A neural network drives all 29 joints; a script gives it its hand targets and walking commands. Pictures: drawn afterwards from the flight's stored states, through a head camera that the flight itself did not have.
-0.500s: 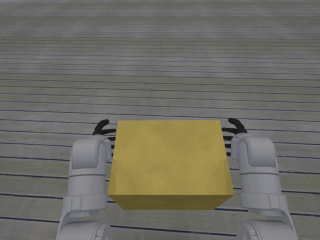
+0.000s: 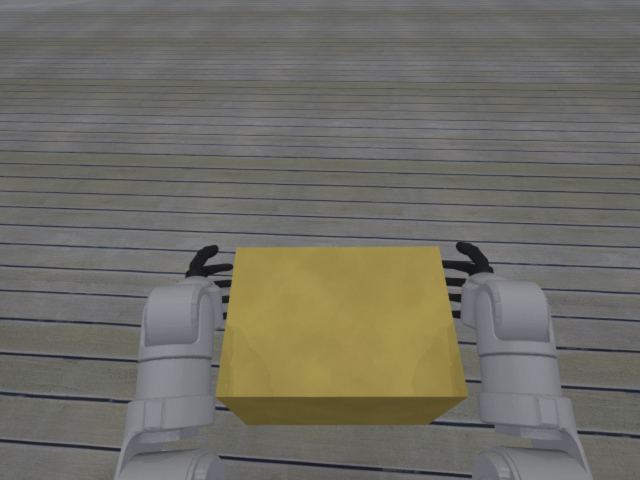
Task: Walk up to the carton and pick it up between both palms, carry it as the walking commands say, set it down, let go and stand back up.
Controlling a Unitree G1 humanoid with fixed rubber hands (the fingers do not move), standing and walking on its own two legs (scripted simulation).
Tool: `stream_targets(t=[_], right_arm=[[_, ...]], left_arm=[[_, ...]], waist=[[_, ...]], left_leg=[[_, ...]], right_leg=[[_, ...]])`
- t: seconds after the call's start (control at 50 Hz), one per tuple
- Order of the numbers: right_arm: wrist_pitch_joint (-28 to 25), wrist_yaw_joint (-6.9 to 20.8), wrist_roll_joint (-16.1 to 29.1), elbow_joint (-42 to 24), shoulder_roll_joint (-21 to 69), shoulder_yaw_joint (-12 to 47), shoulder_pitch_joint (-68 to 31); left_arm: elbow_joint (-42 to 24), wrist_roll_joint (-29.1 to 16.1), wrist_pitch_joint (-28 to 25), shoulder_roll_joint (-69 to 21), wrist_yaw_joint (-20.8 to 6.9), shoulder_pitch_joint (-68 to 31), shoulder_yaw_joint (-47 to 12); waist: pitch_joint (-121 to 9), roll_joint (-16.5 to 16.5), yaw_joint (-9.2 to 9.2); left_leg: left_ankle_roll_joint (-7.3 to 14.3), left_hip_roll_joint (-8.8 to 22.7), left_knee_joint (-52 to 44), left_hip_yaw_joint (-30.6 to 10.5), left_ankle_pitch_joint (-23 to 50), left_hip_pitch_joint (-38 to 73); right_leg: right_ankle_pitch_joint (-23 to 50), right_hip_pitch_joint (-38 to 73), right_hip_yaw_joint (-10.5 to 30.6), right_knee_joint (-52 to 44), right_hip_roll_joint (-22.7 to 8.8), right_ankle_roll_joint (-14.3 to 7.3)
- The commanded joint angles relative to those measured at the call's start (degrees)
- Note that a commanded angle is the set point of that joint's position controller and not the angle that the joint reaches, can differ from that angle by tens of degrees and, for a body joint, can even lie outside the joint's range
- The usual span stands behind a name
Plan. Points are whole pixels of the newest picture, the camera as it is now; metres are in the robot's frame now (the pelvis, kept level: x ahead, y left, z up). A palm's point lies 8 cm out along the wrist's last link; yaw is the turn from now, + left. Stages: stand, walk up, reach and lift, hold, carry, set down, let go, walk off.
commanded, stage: carry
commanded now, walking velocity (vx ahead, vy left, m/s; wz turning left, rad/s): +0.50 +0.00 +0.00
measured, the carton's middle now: (337, 341) +0.33 +0.00 +0.01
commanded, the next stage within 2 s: none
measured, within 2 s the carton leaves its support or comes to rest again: neither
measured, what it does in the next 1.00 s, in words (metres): walks ahead: right foot, then left foot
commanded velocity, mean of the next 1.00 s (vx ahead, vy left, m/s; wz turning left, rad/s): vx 0.14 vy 0.00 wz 0.00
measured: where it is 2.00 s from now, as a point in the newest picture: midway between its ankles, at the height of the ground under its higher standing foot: outside the picture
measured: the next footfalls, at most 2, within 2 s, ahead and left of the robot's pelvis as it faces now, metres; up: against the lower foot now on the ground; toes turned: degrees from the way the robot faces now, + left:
right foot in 0.66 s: +0.28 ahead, -0.08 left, +0.00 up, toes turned -4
left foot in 0.82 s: +0.21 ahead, +0.13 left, +0.01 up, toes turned +7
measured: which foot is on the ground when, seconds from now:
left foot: down 0.00-0.68, up 0.70-0.80, down 0.82-1.00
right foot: down 0.00-0.54, up 0.56-0.64, down 0.66-1.00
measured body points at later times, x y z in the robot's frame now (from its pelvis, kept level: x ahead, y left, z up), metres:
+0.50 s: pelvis +0.14 +0.01 +0.00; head +0.12 +0.01 +0.45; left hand +0.44 +0.18 +0.08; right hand +0.44 -0.17 +0.08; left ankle +0.06 +0.12 -0.73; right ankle +0.06 -0.10 -0.73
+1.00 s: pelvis +0.25 +0.01 +0.01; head +0.27 +0.02 +0.46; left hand +0.56 +0.19 +0.07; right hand +0.56 -0.16 +0.07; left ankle +0.17 +0.12 -0.72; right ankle +0.19 -0.08 -0.72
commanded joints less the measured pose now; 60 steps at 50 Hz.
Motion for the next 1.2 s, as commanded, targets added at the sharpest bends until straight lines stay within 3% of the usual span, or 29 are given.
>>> stream_targets(t=[0.0, 0.1, 0.16, 0.22, 0.28, 0.34, 0.36, 0.42, 0.46, 0.5, 0.52, 0.54, 0.56, 0.6, 0.64, 0.66, 0.68, 0.7, 0.76, 0.8, 0.82, 0.86, 0.9, 0.96, 1.02, 1.06, 1.12, 1.14, 1.18], right_arm=[[-0.16, 22.74, 25.63, -10.17, 63.21, 34.78, -32.05], [0.11, 23.69, 27.01, -17.36, 61.44, 40.45, -31.09], [0.31, 23.91, 27.64, -18.22, 60.97, 41.57, -28.73], [0.88, 24.14, 25.84, -18.46, 61.11, 40.93, -20.5], [1.31, 23.75, 24.63, -21.32, 60.69, 41.76, -16.72], [1.04, 23.73, 24.6, -23.46, 59.3, 44.02, -17.4], [1.02, 23.73, 25.24, -23.76, 59.05, 45.11, -18.57], [0.52, 23.66, 25.75, -21.15, 58.08, 44.83, -17.8], [-0.62, 23.65, 25.59, -18.47, 57.87, 44.14, -22.17], [-0.78, 23.34, 24.89, -18.08, 59.91, 43.72, -16.23], [-0.78, 23.36, 24.76, -18.97, 60.34, 43.19, -12.92], [-1.06, 23.26, 24.84, -19.67, 60.35, 42.86, -12.4], [-1.14, 22.95, 24.91, -21.72, 59.58, 42.79, -13.05], [-1.68, 22.38, 24.97, -26.09, 57.54, 44.43, -19.8], [-2.33, 22.33, 26.81, -28.82, 54.91, 45.19, -25.25], [-2.1, 22.33, 27.2, -28.79, 54.15, 45.0, -26.88], [-0.96, 22.6, 26.34, -24.92, 55.78, 44.48, -21.8], [-0.97, 22.71, 23.63, -19.51, 55.51, 42.38, -16.86], [-4.5, 23.41, 19.57, -12.8, 56.12, 39.55, -13.31], [-5.34, 23.71, 21.42, -18.03, 59.09, 41.92, -13.43], [-4.2, 23.62, 23.93, -25.38, 60.96, 45.49, -10.36], [-3.71, 23.21, 23.45, -24.49, 57.72, 45.11, -11.8], [-5.77, 22.42, 22.53, -20.43, 52.04, 42.9, -21.86], [-8.1, 22.18, 19.78, -15.89, 51.41, 39.55, -19.18], [-8.78, 22.1, 19.79, -18.47, 54.2, 40.24, -14.08], [-7.94, 21.84, 21.44, -21.51, 54.73, 42.16, -14.63], [-6.33, 21.27, 23.86, -24.18, 52.99, 44.31, -19.35], [-5.72, 21.03, 23.92, -24.15, 51.86, 43.97, -20.56], [-5.18, 20.84, 21.93, -20.71, 50.42, 42.08, -17.92]], left_arm=[[-9.6, -25.79, 0.08, -62.79, -23.54, -32.06, -34.67], [-15.32, -26.01, 0.22, -61.78, -23.87, -30.91, -39.49], [-16.99, -25.82, 0.32, -60.99, -23.55, -28.87, -40.86], [-18.69, -25.13, 1.26, -62.05, -23.92, -22.65, -41.57], [-19.9, -24.84, 1.69, -61.85, -24.87, -18.74, -41.48], [-20.18, -26.13, 0.97, -62.17, -25.02, -17.97, -42.66], [-19.35, -25.4, 0.46, -61.14, -24.77, -18.07, -42.54], [-18.43, -24.8, 0.26, -59.38, -23.91, -17.82, -42.27], [-17.8, -24.2, -0.82, -57.35, -23.39, -22.45, -41.01], [-20.72, -25.2, -0.52, -58.08, -23.21, -19.95, -41.82], [-21.76, -25.37, -0.15, -58.44, -23.2, -17.81, -41.97], [-21.94, -25.03, 0.01, -58.8, -23.36, -17.36, -42.05], [-22.17, -25.27, 0.11, -59.06, -23.62, -18.19, -42.33], [-23.86, -27.13, -0.91, -59.17, -23.93, -23.68, -43.51], [-25.59, -28.44, -1.65, -58.33, -23.41, -28.16, -45.3], [-24.07, -27.89, -1.79, -58.24, -23.08, -27.26, -45.0], [-19.99, -24.79, -1.67, -59.01, -22.64, -21.32, -43.09], [-15.18, -22.16, -1.94, -58.04, -22.76, -16.6, -39.71], [-10.58, -17.6, -5.21, -56.73, -23.4, -11.93, -34.74], [-18.56, -19.66, -5.91, -58.02, -23.24, -13.79, -38.23], [-27.4, -22.82, -4.22, -59.87, -23.25, -10.89, -43.06], [-26.79, -21.77, -3.42, -56.31, -22.74, -12.77, -42.65], [-22.47, -21.2, -5.45, -51.02, -22.2, -24.51, -41.46], [-15.57, -19.82, -7.82, -52.63, -22.58, -21.08, -39.63], [-17.53, -19.78, -8.46, -55.48, -22.58, -15.5, -39.7], [-21.04, -21.17, -7.52, -55.4, -22.25, -16.41, -41.4], [-24.12, -23.64, -5.72, -53.64, -22.02, -22.16, -44.08], [-23.53, -24.09, -5.12, -53.05, -22.07, -23.01, -44.08], [-19.25, -22.71, -4.72, -52.61, -22.45, -20.41, -42.22]], waist=[[-18.96, 0.21, -0.08], [-13.75, -4.99, 0.1], [-14.08, -4.83, -0.37], [-14.77, 9.22, -0.89], [-12.77, 8.73, -0.72], [-16.9, 2.51, 0.52], [-18.54, -4.44, 0.63], [-14.87, -10.16, 0.67], [-16.49, -7.86, -0.18], [-21.1, -0.95, -0.64], [-21.67, 7.28, -1.27], [-18.41, 15.89, -1.32], [-15.39, 13.12, -1.95], [-17.6, 10.26, -0.9], [-22.47, 5.7, 1.2], [-24.92, -2.11, 1.64], [-25.07, -10.68, 0.66], [-25.1, -11.65, 0.44], [-21.64, -8.82, 0.07], [-22.16, -6.87, -0.48], [-22.42, -2.41, -0.1], [-22.34, 3.37, 0.16], [-22.2, 3.17, 0.07], [-20.89, -0.36, 0.18], [-21.32, -1.18, -0.04], [-21.51, 2.13, -0.29], [-19.68, 9.46, -0.8], [-19.96, 10.39, -0.63], [-21.8, 2.48, 0.3]], left_leg=[[1.75, 4.62, -6.66, -4.21, -14.36, 3.89], [1.04, 1.15, -0.36, 0.26, -14.05, -1.65], [1.99, 1.19, -4.99, 0.38, -11.66, 3.92], [6.21, 10.91, -15.17, -15.88, -16.28, 15.47], [9.74, 16.07, -14.07, -19.34, -3.82, 19.56], [4.04, 6.78, -0.21, -2.84, 13.72, 9.9], [1.64, 4.06, 6.52, 1.16, 13.87, 4.32], [1.17, 0.21, 4.0, 3.72, -9.67, -8.68], [2.06, -0.45, -7.18, 5.24, 0.54, 2.26], [2.41, 2.1, -3.69, 3.35, 35.5, 23.63], [3.24, 6.46, -0.11, -0.45, 61.72, 36.39], [5.8, 11.69, 2.24, -6.04, 83.79, 46.67], [6.98, 13.15, 1.12, -8.48, 83.16, 46.89], [4.63, 10.19, 1.38, -2.34, 67.92, 37.44], [0.7, 5.8, 7.69, 2.37, 36.65, 16.94], [-0.04, 2.9, 12.76, 2.43, 7.65, 4.1], [0.32, -0.89, 12.97, 0.99, -16.05, -4.23], [1.23, 0.12, 9.68, -1.25, -19.18, -5.62], [1.57, 1.63, -2.55, -0.09, -9.69, -1.73], [1.68, 3.02, -8.07, 0.82, 7.14, 7.87], [1.98, 5.22, -2.16, -0.8, 24.24, 11.03], [1.64, 6.42, 4.07, -1.07, 42.11, 15.67], [1.34, 5.23, 4.62, -0.56, 38.76, 14.51], [1.42, 2.89, 1.37, 1.59, 28.22, 11.82], [1.76, 1.96, -0.87, 3.01, 31.67, 13.84], [2.46, 2.57, -0.89, 2.18, 43.13, 20.84], [4.84, 5.89, 4.62, -1.74, 65.66, 33.12], [5.18, 6.24, 6.33, -1.79, 68.99, 32.54], [3.32, 2.67, 14.3, 1.49, 53.38, 16.45]], right_leg=[[-13.27, 8.08, 6.45, -7.33, -5.75, -1.17], [-22.8, 9.77, 12.84, -14.89, -10.4, -3.54], [-20.0, 8.05, 9.62, -13.76, -9.53, -3.37], [-11.27, -1.59, -0.18, 2.88, -2.86, 0.63], [-10.28, -5.99, -2.54, -0.15, -0.66, 1.38], [3.46, 15.1, 1.7, -9.56, -4.07, 0.06], [20.28, 21.94, 7.09, -5.24, -8.73, -1.78], [50.53, 31.97, 8.49, -2.01, -12.83, -5.09], [60.31, 27.17, 2.64, 3.74, -10.61, -2.14], [50.22, 11.14, -1.86, 14.49, -5.98, 1.88], [27.46, -2.96, -4.15, 19.48, -2.84, 3.57], [-13.85, -18.65, -6.44, 17.55, 2.89, 3.79], [-19.75, -22.61, -5.03, 11.75, 3.52, 2.87], [-6.02, -6.72, -4.51, -4.77, 4.03, 1.42], [23.75, 20.81, -2.31, -14.87, -0.39, 1.46], [47.48, 33.01, 6.46, -8.97, -8.99, 0.86], [75.5, 40.11, 13.03, -0.98, -14.72, -3.42], [75.01, 41.09, 12.06, -0.21, -15.24, -5.81], [61.74, 33.33, 7.17, -0.52, -12.4, -5.31], [49.15, 24.95, 3.68, 0.26, -9.57, -2.29], [41.12, 20.72, 1.96, 1.09, -7.04, -0.95], [39.01, 15.61, 0.38, 4.05, -4.33, 0.53], [37.43, 15.19, 0.67, 3.76, -3.5, 0.47], [41.98, 18.75, 0.59, 1.08, -3.53, -0.32], [47.96, 19.15, -0.05, 3.35, -3.27, -0.22], [38.79, 12.53, -1.74, 4.39, -1.29, 0.91], [4.08, -1.7, -5.59, -1.97, 3.6, 1.89], [1.44, -0.07, -6.05, -7.0, 4.47, 1.38], [31.28, 18.73, -4.71, -10.32, 1.92, 0.99]])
